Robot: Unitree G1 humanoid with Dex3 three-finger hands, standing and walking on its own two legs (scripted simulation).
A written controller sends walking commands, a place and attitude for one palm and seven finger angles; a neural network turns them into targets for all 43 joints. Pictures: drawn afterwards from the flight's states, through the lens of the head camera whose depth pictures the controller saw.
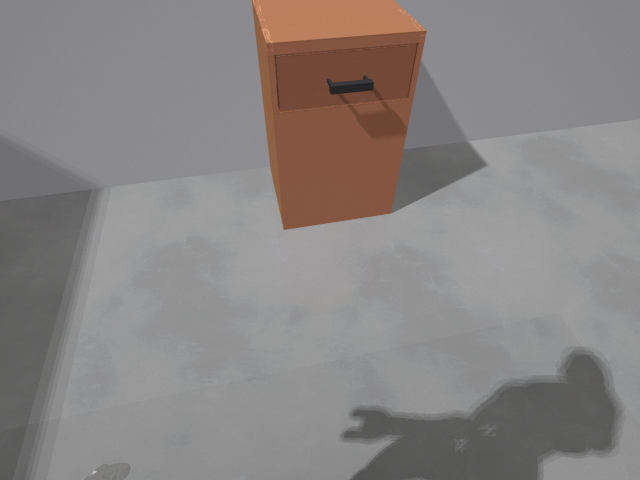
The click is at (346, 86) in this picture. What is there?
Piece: drawer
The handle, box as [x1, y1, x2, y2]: [327, 75, 373, 94]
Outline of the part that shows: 373,82 371,79 368,79 365,75 363,76 363,80 332,83 329,79 327,79 331,94 371,90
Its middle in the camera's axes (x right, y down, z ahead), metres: +0.09 -0.50 +1.24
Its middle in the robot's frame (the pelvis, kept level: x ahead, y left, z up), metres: +1.26 -0.03 -0.10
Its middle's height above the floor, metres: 0.67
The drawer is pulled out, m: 0.00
